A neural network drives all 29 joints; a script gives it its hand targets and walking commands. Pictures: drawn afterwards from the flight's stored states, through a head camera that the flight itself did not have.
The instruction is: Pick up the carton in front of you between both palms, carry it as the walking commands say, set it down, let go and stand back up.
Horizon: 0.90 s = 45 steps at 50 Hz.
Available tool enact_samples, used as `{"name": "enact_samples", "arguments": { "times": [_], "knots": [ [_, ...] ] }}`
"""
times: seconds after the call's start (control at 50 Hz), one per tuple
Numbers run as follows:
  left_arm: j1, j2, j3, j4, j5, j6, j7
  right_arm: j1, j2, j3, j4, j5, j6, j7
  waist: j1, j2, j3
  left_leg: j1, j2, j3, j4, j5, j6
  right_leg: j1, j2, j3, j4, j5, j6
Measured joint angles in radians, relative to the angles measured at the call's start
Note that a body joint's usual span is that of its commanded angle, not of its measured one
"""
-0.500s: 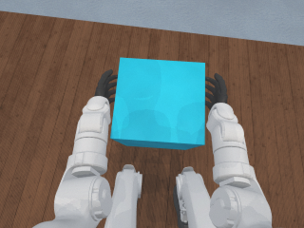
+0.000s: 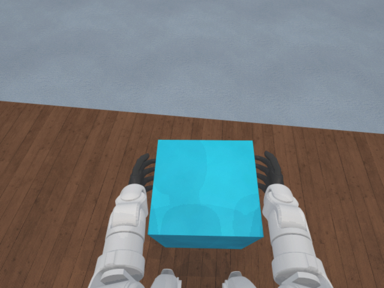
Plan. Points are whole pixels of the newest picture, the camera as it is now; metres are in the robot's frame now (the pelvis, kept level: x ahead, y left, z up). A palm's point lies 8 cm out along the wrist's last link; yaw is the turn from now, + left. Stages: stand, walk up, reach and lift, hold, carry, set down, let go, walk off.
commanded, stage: reach and lift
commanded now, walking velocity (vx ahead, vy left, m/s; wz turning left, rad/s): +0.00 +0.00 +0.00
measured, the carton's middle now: (204, 200) +0.35 +0.00 -0.10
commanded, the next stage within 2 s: hold in 1.40 s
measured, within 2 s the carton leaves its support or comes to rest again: neither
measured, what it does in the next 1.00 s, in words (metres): rises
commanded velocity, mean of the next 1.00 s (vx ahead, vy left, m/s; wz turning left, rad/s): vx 0.00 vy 0.00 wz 0.00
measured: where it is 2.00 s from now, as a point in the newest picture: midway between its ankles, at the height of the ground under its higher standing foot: outside the picture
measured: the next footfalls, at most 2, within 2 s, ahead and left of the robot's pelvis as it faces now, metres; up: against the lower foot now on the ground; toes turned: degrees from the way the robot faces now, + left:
none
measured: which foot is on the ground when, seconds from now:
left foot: down 0.00-1.00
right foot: down 0.00-1.00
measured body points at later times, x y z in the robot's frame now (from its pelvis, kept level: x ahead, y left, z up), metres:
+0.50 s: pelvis +0.02 -0.01 +0.08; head -0.01 +0.00 +0.53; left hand +0.33 +0.15 +0.09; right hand +0.34 -0.16 +0.10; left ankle +0.05 +0.13 -0.66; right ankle +0.04 -0.13 -0.66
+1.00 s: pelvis +0.02 +0.00 +0.08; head +0.00 +0.00 +0.53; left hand +0.33 +0.15 +0.10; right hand +0.34 -0.15 +0.11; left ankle +0.05 +0.13 -0.66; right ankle +0.04 -0.13 -0.66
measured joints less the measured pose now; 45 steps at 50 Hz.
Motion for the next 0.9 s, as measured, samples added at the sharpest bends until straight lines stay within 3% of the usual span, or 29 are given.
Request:
{"name": "enact_samples", "arguments": {
  "times": [0.18,0.44,0.58,0.9],
  "knots": [
    [0.124,-0.030,-0.026,-0.062,0.005,0.046,0.006,0.102,-0.001,0.054,-0.033,-0.018,0.049,0.014,0.008,0.004,0.043,0.331,0.006,-0.003,-0.249,0.070,-0.001,0.326,-0.010,0.004,-0.242,0.069,-0.010],
    [0.219,-0.059,-0.073,-0.174,0.032,0.196,0.014,0.164,-0.021,0.117,-0.107,-0.054,0.206,0.047,0.009,0.021,0.117,0.750,0.016,-0.006,-0.543,0.170,-0.001,0.742,-0.021,0.006,-0.531,0.167,-0.017],
    [0.171,-0.072,-0.029,-0.146,0.081,0.235,-0.008,0.120,-0.008,0.077,-0.082,-0.105,0.242,0.062,0.012,0.023,0.172,0.812,0.017,-0.006,-0.560,0.182,-0.001,0.804,-0.020,0.007,-0.549,0.180,-0.017],
    [0.160,-0.076,-0.034,-0.195,0.084,0.253,-0.011,0.107,-0.004,0.077,-0.124,-0.110,0.254,0.072,0.010,0.019,0.211,0.844,0.014,0.000,-0.590,0.195,0.004,0.836,-0.025,0.014,-0.582,0.195,-0.012]
  ]
}}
